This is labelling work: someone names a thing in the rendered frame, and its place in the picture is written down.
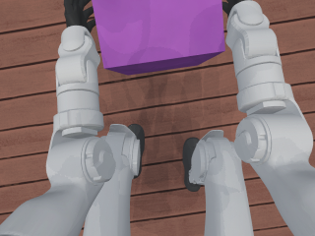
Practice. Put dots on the robot right forearm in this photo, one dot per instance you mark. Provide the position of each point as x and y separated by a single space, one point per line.
257 63

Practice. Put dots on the right robot hand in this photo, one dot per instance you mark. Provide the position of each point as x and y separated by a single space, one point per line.
228 6

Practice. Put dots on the left robot thigh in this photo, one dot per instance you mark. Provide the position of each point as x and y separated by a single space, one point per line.
109 214

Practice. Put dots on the left robot hand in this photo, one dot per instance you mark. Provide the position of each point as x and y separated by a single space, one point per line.
75 14

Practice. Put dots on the carton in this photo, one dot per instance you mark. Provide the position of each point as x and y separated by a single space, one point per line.
143 36

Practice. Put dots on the left robot upper arm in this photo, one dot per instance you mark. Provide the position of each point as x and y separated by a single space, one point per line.
77 170

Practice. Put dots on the robot right foot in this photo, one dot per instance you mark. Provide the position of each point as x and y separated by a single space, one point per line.
188 149

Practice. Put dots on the robot left forearm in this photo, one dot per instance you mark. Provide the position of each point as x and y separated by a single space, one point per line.
78 113

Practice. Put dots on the right robot upper arm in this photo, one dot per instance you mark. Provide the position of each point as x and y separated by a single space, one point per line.
278 147

